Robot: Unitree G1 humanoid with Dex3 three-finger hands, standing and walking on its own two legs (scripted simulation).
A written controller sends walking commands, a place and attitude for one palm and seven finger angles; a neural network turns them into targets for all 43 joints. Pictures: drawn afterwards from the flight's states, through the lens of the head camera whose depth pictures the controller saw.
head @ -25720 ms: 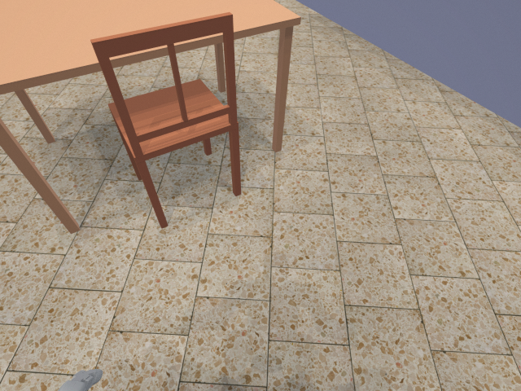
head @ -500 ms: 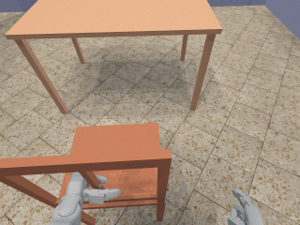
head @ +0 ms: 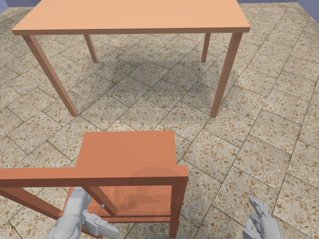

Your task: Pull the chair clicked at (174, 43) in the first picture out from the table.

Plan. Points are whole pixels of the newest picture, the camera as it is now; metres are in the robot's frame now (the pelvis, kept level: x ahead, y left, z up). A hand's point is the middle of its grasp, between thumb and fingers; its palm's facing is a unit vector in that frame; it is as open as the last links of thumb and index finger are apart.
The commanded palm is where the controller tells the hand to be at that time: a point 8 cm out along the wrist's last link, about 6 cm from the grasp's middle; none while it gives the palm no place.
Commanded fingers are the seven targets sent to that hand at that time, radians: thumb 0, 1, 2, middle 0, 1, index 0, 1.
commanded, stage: draw the fingers out of the gap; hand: left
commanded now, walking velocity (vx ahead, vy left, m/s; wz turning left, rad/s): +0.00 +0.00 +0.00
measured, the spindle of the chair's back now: (103, 200) +0.23 +0.16 -0.05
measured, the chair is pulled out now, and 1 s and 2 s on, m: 0.65 0.65 0.64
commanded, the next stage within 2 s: draw the hand back to the body in 0.78 s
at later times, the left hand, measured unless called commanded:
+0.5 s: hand out of the picture +0.14 +0.17 -0.03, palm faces +0.01 -0.98 -0.18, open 17.4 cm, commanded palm +0.11 +0.21 -0.01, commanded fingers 0.00 -0.55 0.20 0.00 0.00 0.00 0.00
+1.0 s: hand out of the picture +0.09 +0.16 -0.02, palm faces +0.09 -0.99 -0.09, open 17.4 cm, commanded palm +0.05 +0.22 +0.02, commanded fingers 0.00 -0.55 0.20 0.00 0.00 0.00 0.00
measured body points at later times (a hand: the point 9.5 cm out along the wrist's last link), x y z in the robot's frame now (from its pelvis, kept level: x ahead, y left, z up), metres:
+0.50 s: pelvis +0.00 +0.01 -0.01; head +0.03 +0.00 +0.44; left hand +0.13 +0.22 -0.02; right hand +0.18 -0.22 -0.08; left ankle -0.02 +0.14 -0.69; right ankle -0.02 -0.12 -0.69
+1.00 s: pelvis -0.01 +0.01 -0.02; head +0.02 +0.01 +0.42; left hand +0.08 +0.21 -0.01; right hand +0.18 -0.22 -0.08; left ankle -0.02 +0.14 -0.69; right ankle -0.02 -0.12 -0.70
